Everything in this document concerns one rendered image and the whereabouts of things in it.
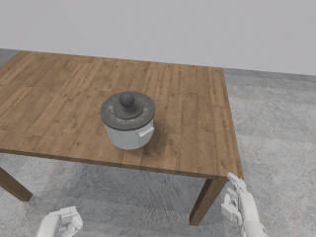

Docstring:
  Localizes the table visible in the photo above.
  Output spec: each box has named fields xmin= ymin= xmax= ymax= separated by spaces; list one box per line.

xmin=0 ymin=50 xmax=244 ymax=226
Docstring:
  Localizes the right robot hand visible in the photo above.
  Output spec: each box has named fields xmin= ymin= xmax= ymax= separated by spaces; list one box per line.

xmin=221 ymin=172 xmax=260 ymax=226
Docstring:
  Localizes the left robot hand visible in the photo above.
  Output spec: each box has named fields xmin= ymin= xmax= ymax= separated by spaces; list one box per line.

xmin=36 ymin=205 xmax=83 ymax=237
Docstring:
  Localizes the right robot forearm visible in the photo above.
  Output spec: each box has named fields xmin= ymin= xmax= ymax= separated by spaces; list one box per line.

xmin=240 ymin=220 xmax=269 ymax=237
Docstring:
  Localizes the lid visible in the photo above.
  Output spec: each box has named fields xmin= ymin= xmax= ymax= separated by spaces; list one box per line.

xmin=100 ymin=91 xmax=156 ymax=131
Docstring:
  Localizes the knob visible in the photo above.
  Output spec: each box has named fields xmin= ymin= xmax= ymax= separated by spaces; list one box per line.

xmin=118 ymin=92 xmax=135 ymax=108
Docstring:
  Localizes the pot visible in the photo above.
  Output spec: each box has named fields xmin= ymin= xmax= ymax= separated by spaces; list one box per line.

xmin=105 ymin=119 xmax=155 ymax=150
